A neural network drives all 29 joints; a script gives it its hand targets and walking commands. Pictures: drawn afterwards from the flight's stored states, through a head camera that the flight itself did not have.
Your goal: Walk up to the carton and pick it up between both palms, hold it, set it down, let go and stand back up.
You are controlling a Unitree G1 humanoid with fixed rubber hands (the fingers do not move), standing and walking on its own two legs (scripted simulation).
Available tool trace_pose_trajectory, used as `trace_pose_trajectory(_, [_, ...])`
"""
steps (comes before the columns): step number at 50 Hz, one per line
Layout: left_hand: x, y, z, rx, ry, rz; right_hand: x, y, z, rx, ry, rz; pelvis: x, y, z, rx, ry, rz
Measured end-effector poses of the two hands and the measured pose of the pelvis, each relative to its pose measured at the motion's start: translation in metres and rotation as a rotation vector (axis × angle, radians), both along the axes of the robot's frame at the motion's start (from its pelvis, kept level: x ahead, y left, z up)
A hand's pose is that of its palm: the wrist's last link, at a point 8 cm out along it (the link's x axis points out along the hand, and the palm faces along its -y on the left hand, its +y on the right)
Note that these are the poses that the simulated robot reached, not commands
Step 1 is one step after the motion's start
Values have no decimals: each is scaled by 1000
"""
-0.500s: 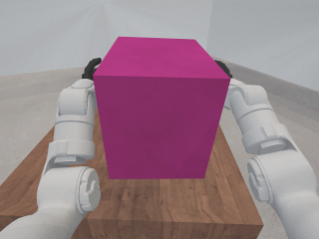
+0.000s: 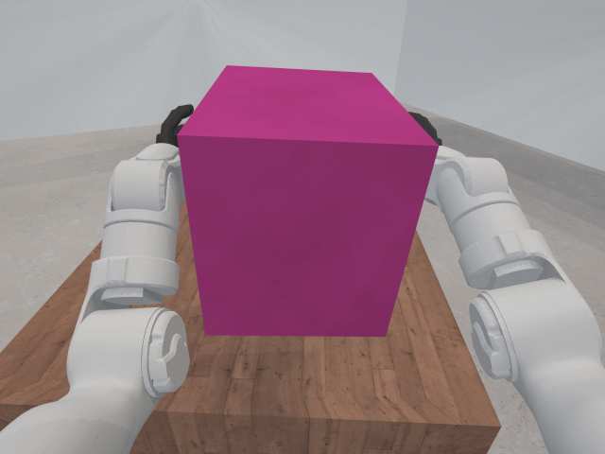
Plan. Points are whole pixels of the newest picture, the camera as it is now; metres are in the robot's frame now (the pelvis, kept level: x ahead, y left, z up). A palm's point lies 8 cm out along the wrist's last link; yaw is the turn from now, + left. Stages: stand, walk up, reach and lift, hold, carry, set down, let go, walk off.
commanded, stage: hold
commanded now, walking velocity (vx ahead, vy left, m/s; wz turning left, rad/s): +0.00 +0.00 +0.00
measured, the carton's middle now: (298, 188) +0.41 +0.00 +0.25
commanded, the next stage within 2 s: set down in 0.54 s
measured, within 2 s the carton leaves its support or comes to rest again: neither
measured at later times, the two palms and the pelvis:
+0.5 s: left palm (171, 163) +0.37 +0.16 +0.30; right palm (425, 166) +0.37 -0.16 +0.30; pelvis +0.00 +0.00 +0.00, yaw +0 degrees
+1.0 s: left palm (162, 166) +0.39 +0.18 +0.29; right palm (400, 168) +0.40 -0.14 +0.28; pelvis +0.01 +0.00 +0.00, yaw +1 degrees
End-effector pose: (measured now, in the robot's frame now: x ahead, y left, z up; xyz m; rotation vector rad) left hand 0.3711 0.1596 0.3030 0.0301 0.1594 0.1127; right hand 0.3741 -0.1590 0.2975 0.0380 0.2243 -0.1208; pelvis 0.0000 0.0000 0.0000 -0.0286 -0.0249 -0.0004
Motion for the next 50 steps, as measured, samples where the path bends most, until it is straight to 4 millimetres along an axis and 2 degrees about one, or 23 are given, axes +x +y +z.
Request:
trace_pose_trajectory(17, [1, -3, -7, -5, 4, -10, -2, -3, -5, 0, 6, -10, 2, 1, 0, -1, -6, 0])
trace_pose_trajectory(28, [1, 1, -3, -14, 5, -2, 0, 0, -3, 9, 8, -7, 1, 2, 0, 2, -3, -4])
trace_pose_trajectory(39, [9, 10, 21, -51, -95, -4, 8, 10, 24, 0, -91, -10, 4, 1, 2, 8, -26, 4])
trace_pose_trajectory(44, [16, 15, 13, -23, -106, 4, 17, 14, 13, 1, -103, 4, 8, 1, 2, 9, -49, 8])
trace_pose_trajectory(50, [22, 20, -17, 1, -89, 26, 31, 20, -17, -10, -89, 29, 12, -1, 2, 9, -55, 13])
